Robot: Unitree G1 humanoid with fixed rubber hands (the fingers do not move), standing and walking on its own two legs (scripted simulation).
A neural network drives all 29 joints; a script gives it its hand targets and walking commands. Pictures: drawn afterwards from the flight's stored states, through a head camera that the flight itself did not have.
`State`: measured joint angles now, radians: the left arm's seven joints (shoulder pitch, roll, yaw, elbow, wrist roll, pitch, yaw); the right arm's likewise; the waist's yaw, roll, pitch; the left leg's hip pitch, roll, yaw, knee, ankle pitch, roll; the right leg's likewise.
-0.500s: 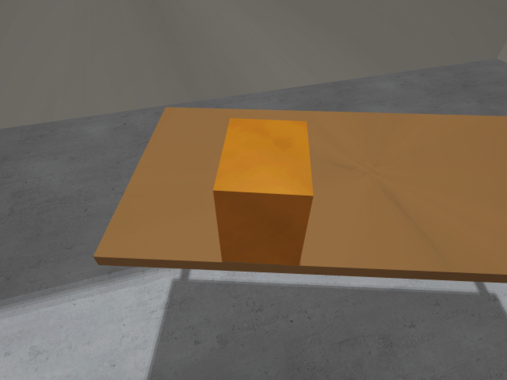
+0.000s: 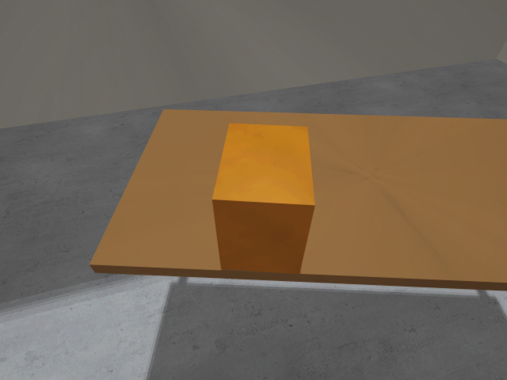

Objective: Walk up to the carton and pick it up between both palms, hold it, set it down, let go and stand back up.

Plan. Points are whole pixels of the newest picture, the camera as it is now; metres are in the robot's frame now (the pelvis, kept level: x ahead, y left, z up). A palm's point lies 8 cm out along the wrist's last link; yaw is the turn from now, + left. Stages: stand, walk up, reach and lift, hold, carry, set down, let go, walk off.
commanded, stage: stand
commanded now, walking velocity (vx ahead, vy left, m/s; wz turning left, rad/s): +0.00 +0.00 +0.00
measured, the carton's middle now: (264, 198) +0.50 -0.02 -0.02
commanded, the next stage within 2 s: none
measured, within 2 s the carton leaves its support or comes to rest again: neither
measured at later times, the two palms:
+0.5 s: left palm out of the picture -0.01 +0.24 -0.14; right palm out of the picture -0.01 -0.25 -0.13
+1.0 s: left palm out of the picture +0.00 +0.23 -0.14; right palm out of the picture +0.00 -0.24 -0.13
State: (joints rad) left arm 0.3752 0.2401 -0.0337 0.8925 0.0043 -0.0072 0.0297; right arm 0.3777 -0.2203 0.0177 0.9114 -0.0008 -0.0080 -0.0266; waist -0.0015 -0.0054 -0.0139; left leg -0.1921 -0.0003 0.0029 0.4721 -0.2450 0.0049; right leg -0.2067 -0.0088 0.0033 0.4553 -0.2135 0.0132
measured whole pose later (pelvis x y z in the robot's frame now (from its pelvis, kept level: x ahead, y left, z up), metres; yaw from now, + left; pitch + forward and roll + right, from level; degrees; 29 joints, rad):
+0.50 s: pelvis +0.00 +0.00 +0.00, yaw +0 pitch -2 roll +0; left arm 0.38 0.22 -0.03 0.97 0.00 0.00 0.04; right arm 0.38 -0.20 0.00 0.97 0.00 0.00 -0.03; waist 0.00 -0.01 0.00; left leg -0.19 0.00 0.00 0.45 -0.23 0.00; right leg -0.21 -0.01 0.01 0.44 -0.20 0.01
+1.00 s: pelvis +0.01 +0.00 +0.00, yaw +0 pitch -1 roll +0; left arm 0.36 0.20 -0.03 1.01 0.00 -0.01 0.04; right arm 0.37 -0.19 0.01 1.00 0.00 -0.01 -0.04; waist 0.00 -0.01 0.00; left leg -0.17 0.01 0.00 0.44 -0.24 0.00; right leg -0.19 0.00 0.01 0.43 -0.21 0.01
